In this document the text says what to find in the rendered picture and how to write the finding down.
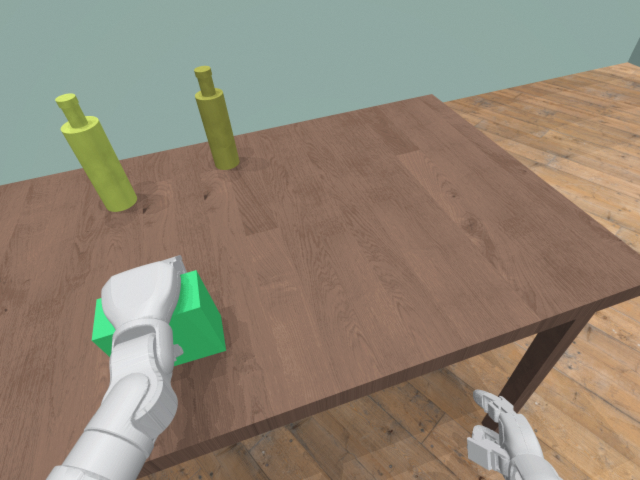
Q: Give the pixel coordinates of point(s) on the robot left forearm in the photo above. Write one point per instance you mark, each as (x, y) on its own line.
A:
(137, 407)

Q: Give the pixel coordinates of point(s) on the right robot hand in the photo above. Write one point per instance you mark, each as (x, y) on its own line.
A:
(492, 450)

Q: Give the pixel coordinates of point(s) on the table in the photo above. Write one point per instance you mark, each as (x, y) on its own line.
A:
(345, 254)

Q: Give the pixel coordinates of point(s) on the sponge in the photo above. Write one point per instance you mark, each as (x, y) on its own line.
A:
(196, 323)

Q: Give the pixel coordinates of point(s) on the robot right forearm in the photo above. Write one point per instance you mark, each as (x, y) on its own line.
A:
(531, 467)

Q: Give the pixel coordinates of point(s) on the left robot hand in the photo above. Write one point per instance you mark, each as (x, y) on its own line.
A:
(148, 291)

